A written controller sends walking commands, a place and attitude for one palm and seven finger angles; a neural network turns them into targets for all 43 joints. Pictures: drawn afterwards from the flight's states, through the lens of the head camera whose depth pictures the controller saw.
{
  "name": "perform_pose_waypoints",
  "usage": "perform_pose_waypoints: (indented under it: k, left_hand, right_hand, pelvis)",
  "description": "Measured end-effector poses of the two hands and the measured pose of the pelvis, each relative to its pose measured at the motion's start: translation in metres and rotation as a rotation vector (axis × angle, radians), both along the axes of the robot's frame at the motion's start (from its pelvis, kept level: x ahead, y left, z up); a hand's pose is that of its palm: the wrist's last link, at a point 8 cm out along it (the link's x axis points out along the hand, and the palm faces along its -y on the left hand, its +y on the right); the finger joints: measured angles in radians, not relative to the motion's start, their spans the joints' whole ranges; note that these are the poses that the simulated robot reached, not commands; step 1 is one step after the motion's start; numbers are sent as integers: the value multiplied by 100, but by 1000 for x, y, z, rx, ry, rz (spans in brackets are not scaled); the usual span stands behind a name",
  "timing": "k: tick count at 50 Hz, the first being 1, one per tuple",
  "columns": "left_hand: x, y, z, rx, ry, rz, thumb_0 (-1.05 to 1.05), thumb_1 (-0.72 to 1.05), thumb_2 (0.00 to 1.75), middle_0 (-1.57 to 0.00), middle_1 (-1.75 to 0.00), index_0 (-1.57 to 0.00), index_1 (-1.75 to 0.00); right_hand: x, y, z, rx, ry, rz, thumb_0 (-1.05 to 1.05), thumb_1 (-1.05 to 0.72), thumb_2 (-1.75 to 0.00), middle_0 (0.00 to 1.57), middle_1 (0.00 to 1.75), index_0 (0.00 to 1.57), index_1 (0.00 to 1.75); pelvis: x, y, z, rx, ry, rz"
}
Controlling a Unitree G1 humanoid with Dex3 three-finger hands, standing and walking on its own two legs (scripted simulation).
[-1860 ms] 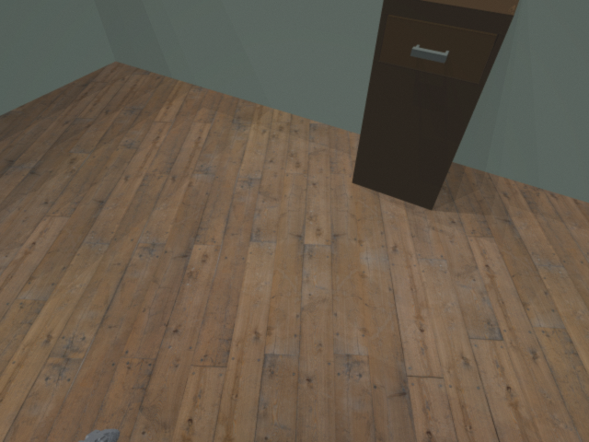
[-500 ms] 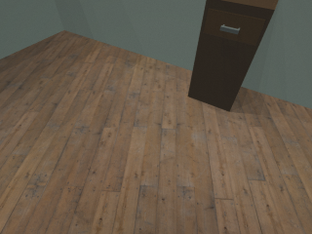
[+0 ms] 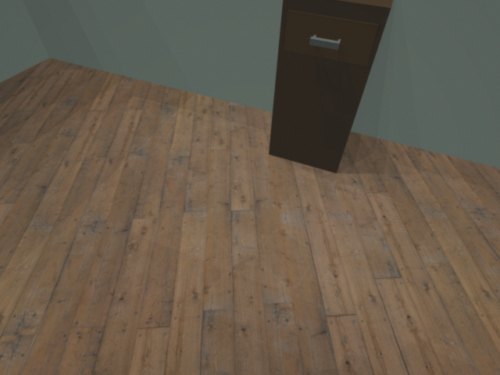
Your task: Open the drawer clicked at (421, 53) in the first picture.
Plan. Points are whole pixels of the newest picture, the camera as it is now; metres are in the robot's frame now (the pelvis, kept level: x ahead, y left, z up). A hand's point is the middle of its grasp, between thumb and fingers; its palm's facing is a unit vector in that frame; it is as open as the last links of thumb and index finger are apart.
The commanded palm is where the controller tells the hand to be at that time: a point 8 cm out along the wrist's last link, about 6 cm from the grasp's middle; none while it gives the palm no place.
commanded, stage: walk to a spot facing it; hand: left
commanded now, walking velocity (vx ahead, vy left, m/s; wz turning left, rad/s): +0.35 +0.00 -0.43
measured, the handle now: (325, 41) +1.38 -0.22 -0.03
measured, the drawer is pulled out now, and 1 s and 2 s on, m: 0.00 0.00 0.00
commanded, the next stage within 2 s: turn to face it in 1.08 s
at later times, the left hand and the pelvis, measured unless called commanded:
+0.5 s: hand out of the picture +0.14 +0.17 -0.17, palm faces -0.05 -0.99 -0.15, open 7.3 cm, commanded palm none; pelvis +0.18 +0.00 +0.00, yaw -8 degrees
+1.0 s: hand (222, 201) +0.57 +0.12 -0.15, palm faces -0.39 -0.90 -0.17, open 7.4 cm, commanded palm none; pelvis +0.40 -0.02 +0.01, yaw -22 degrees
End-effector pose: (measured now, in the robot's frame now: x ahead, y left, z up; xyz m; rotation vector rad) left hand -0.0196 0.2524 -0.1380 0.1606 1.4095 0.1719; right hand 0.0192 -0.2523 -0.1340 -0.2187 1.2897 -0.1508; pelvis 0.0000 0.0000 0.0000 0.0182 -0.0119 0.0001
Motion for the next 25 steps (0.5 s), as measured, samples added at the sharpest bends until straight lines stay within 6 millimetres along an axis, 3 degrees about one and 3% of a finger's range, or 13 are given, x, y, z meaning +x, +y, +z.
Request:
perform_pose_waypoints:
  k: [5, 7, 9, 17, 25]
  left_hand:
    - [53, -26, -3, -10, -49, -56, 0, 91, 90, -20, -30, -20, -30]
    - [70, -34, -4, -2, -100, -45, 0, 91, 90, -20, -30, -20, -30]
    - [81, -41, 1, -1, -112, -38, 0, 91, 90, -20, -30, -20, -30]
    - [109, -57, 14, -39, 10, -85, 0, 91, 90, -20, -30, -20, -30]
    - [161, -36, -3, -59, 85, -60, 0, 91, 90, -20, -30, -20, -30]
  right_hand:
    - [-28, -7, -18, 38, 117, -84, 1, -90, -90, 20, 30, 20, 30]
    - [-27, -11, -20, 48, 171, -89, 1, -90, -90, 20, 30, 20, 30]
    - [-12, -14, -15, 50, 176, -92, 1, -90, -90, 20, 30, 20, 30]
    - [113, -14, 11, 58, -61, -126, 1, -91, -90, 20, 30, 19, 30]
    - [247, 13, 16, 51, -193, -67, 1, -91, -90, 20, 30, 19, 30]
  pelvis:
    - [26, -17, -9, -7, -5, -36]
    - [36, -24, -11, -14, -10, -34]
    - [48, -27, -5, -17, -11, -44]
    - [105, -25, 15, -11, 20, -106]
    - [184, -3, 4, -39, 22, -138]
